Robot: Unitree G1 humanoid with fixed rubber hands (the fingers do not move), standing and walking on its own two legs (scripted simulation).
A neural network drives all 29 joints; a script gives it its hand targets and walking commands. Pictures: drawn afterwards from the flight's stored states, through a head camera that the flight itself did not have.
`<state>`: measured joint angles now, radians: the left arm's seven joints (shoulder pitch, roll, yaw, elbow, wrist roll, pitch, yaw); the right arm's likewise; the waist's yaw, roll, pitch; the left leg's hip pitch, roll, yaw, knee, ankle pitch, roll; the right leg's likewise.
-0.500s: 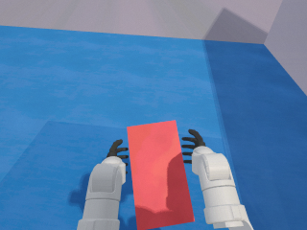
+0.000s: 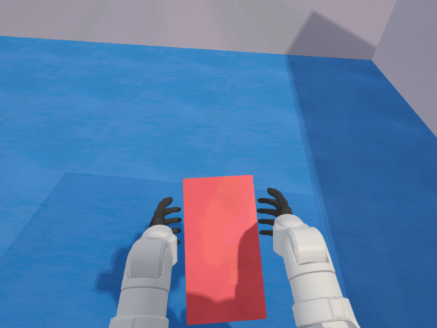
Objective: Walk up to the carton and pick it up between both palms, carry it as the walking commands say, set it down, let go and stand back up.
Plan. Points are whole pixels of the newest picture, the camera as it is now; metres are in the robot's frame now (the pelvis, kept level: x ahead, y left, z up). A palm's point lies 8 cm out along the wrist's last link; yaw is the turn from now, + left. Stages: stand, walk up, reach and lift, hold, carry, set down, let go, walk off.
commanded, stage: carry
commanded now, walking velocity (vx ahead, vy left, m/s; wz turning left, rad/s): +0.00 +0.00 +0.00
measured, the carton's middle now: (220, 243) +0.35 +0.00 -0.06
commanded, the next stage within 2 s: none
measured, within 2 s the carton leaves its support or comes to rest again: neither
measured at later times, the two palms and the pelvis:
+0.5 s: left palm (158, 239) +0.29 +0.12 +0.05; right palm (283, 230) +0.30 -0.11 +0.06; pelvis -0.01 +0.00 +0.00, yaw +0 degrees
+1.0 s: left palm (167, 194) +0.38 +0.11 +0.07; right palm (280, 178) +0.40 -0.11 +0.10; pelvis +0.08 -0.01 +0.01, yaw +2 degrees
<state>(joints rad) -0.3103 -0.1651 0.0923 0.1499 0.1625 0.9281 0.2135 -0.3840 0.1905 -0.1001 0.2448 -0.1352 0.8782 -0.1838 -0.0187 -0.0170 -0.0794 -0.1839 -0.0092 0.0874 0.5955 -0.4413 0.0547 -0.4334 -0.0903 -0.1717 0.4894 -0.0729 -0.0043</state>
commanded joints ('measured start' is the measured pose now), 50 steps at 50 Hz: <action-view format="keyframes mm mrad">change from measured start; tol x32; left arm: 1 -574 -1002 -504 -280 -342 -84 -241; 50 -710 -1036 -495 -284 -385 88 -218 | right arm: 1 -356 1019 492 -141 300 -11 234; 50 -419 1046 478 -151 342 160 237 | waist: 1 0 46 -319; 50 -39 26 -269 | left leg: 1 -57 121 -98 -110 474 -3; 30 -78 120 -98 -108 433 2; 35 -132 238 -277 -399 -354 90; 43 -113 116 16 33 498 -22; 45 -430 3 41 190 -78 -36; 50 95 128 -119 -448 66 48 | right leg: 1 320 -62 93 23 268 -53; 29 381 -49 83 8 291 -53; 34 253 30 5 49 -364 1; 39 56 59 -52 41 -255 12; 45 724 -243 472 -191 -5 -239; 50 228 -136 89 -4 -231 -71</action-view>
